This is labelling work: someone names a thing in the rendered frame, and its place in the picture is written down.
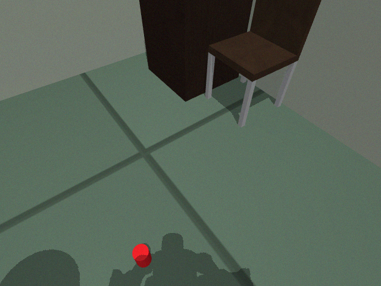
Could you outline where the chair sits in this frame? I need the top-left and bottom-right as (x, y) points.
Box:
(205, 0), (321, 127)

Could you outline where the can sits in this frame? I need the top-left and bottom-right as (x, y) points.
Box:
(132, 244), (152, 268)

